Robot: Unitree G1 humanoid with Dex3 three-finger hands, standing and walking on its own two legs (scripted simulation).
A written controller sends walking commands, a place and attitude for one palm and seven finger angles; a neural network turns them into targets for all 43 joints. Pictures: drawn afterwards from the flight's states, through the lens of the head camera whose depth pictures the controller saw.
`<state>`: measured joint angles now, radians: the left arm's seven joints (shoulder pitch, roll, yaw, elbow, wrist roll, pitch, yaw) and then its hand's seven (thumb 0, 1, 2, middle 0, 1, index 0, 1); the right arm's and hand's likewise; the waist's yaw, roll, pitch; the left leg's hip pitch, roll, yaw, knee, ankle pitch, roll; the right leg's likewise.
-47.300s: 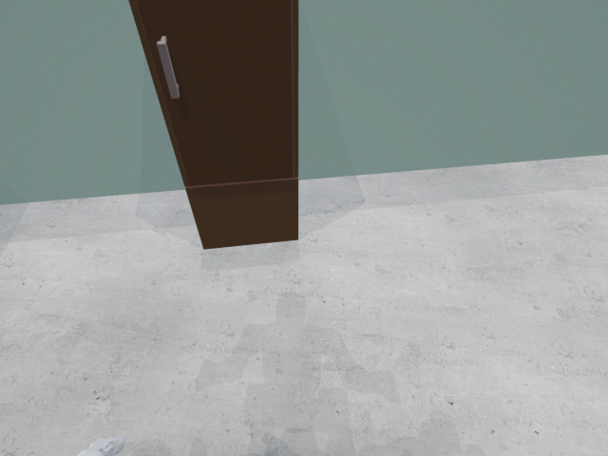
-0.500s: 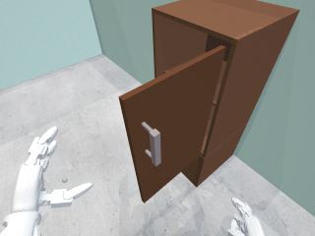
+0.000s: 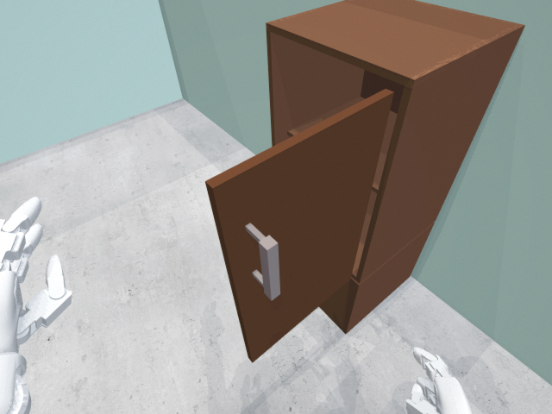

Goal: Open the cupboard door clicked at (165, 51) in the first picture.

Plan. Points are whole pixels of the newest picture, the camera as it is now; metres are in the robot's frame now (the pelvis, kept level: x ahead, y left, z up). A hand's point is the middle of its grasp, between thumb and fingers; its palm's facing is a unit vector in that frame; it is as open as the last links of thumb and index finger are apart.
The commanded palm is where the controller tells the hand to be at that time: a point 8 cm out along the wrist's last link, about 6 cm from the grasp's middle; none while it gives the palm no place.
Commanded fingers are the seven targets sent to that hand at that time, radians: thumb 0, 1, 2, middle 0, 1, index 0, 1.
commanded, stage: draw the hand back to the body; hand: left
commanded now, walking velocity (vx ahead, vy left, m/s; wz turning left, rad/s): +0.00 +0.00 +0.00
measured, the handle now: (262, 262) +0.34 +0.08 +0.03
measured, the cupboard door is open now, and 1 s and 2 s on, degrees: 91 91 91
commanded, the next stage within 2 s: step back with the hand held close in 0.22 s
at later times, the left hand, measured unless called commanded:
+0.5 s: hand (74, 295) +0.19 +0.26 +0.15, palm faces +0.41 -0.78 -0.48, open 7.4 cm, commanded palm +0.13 +0.29 +0.17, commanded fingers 0.00 0.90 0.90 -0.20 -0.30 -0.20 -0.30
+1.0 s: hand out of the picture +0.10 +0.29 +0.14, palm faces +0.48 -0.74 -0.48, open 7.4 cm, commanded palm +0.04 +0.32 +0.17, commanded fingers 0.00 0.90 0.90 -0.20 -0.30 -0.20 -0.30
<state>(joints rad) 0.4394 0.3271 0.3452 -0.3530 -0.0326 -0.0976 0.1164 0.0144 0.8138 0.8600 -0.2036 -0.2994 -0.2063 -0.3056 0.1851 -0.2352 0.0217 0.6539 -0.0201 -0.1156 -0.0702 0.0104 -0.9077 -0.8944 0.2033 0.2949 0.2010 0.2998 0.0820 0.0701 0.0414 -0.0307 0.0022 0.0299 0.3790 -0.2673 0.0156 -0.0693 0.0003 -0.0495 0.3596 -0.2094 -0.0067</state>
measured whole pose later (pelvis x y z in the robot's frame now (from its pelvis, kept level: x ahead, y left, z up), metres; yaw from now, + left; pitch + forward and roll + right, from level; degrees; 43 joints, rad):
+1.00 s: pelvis -0.10 +0.02 -0.02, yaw +0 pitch -1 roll -1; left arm 0.53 0.35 0.42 -0.50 0.04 -0.19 0.18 0.02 0.89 0.90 -0.21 -0.30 -0.21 -0.31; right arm 0.22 -0.21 -0.01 0.55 -0.04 -0.05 -0.10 0.01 -0.91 -0.89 0.20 0.30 0.20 0.30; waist 0.01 0.00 0.05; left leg -0.39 -0.03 0.05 0.68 -0.36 0.05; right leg -0.40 -0.02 -0.01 0.57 -0.15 0.01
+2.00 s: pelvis -0.26 -0.02 +0.00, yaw -3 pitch +1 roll +3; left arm 0.54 0.38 0.41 -0.40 -0.01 -0.22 0.14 0.02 0.89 0.90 -0.21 -0.30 -0.21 -0.31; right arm 0.27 -0.21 0.01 0.68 -0.02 -0.10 -0.07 0.01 -0.91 -0.89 0.21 0.30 0.20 0.30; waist 0.01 -0.04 -0.04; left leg -0.45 0.01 0.04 0.93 -0.28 -0.01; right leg -0.27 0.01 -0.09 0.42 -0.19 -0.09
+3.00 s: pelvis -0.29 +0.05 -0.01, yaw -3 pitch +0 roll +0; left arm 0.53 0.40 0.37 -0.40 -0.01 -0.24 0.12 0.02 0.89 0.90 -0.21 -0.30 -0.21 -0.31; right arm 0.23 -0.23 0.00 0.63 -0.01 -0.14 -0.05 0.01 -0.91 -0.89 0.20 0.29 0.20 0.30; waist 0.00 0.00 0.04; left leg -0.19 -0.02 0.08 0.46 -0.27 0.04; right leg -0.30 -0.03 -0.07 0.45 -0.14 -0.01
